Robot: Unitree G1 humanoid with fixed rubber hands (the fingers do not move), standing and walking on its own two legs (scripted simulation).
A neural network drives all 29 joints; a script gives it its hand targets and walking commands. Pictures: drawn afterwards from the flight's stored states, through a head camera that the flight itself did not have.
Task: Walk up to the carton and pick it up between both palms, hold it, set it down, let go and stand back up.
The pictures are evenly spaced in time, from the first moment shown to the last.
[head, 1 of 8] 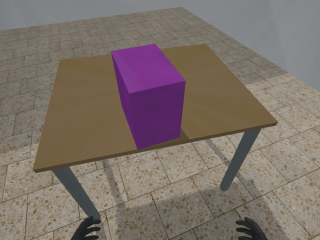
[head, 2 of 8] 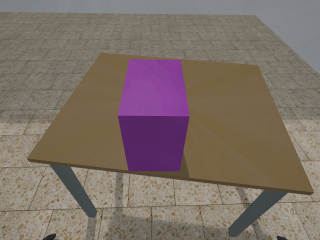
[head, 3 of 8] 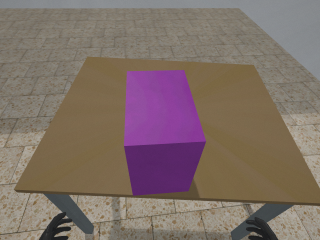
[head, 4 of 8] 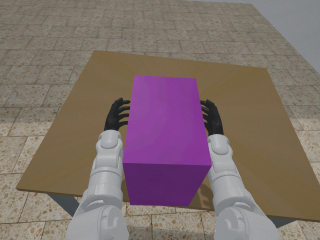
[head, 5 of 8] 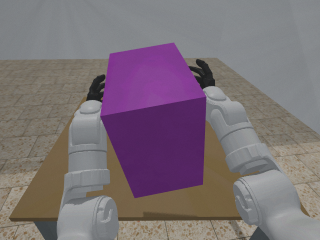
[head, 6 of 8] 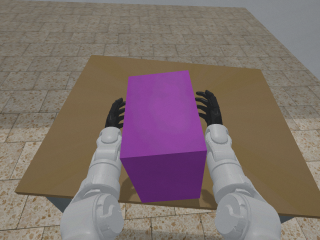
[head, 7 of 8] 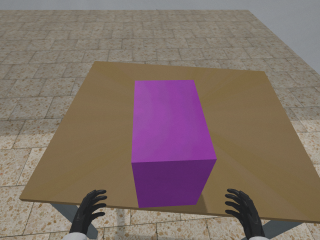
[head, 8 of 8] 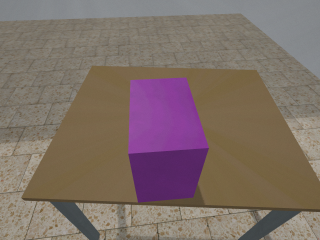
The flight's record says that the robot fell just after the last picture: no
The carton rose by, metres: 0.21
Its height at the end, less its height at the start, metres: +0.00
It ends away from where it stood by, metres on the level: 0.00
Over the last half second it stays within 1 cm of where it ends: yes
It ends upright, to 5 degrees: yes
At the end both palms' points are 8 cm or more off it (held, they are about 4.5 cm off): yes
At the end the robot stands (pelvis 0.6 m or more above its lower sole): yes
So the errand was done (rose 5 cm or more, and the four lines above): yes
